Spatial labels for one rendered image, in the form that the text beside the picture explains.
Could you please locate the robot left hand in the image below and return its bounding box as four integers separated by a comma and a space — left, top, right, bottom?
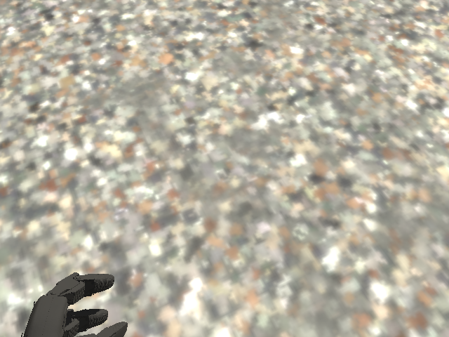
21, 272, 128, 337

